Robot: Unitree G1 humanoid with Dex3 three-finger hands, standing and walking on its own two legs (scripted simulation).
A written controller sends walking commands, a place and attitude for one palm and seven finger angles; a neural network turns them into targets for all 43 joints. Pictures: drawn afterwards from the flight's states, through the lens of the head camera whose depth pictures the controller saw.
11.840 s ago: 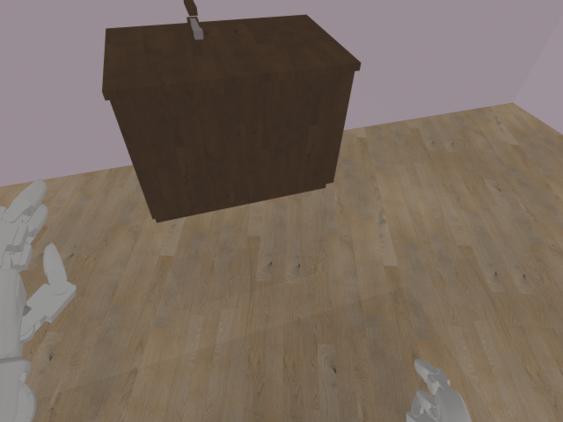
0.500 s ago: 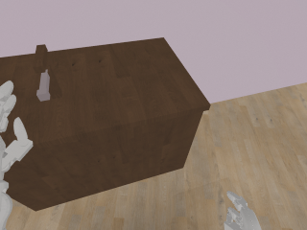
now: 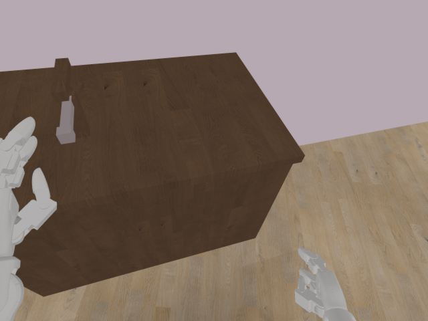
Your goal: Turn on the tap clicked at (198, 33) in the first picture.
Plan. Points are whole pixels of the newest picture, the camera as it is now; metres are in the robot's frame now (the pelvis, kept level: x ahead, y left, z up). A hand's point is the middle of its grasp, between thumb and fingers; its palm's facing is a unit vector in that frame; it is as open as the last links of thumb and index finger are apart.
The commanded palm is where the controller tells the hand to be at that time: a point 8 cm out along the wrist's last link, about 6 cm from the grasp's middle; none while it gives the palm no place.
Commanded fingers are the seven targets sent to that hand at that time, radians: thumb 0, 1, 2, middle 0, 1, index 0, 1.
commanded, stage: look again from close up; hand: left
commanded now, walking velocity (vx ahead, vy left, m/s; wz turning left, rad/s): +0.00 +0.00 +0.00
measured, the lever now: (66, 134) +0.44 +0.37 +0.05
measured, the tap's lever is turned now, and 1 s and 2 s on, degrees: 0 0 0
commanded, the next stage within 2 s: shuffle to correct the standing spot in 0.36 s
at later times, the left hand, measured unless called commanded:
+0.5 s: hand (54, 220) +0.20 +0.24 +0.15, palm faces +0.40 -0.85 -0.35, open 7.4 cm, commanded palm +0.14 +0.27 +0.17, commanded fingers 0.00 0.90 0.90 -0.20 -0.30 -0.20 -0.30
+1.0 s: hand (68, 194) +0.24 +0.23 +0.16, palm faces +0.43 -0.83 -0.37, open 7.4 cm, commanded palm +0.18 +0.27 +0.17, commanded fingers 0.00 0.90 0.90 -0.20 -0.30 -0.20 -0.30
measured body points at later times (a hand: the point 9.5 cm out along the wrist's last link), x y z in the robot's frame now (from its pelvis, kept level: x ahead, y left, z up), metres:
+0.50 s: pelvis -0.01 -0.02 +0.00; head +0.00 +0.00 +0.45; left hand +0.18 +0.28 +0.17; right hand +0.16 -0.24 -0.07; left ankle +0.01 +0.06 -0.74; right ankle +0.00 -0.14 -0.74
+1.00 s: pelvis +0.03 -0.01 -0.02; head +0.04 -0.01 +0.43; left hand +0.21 +0.28 +0.18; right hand +0.21 -0.24 -0.10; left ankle +0.01 +0.06 -0.74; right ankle +0.00 -0.14 -0.74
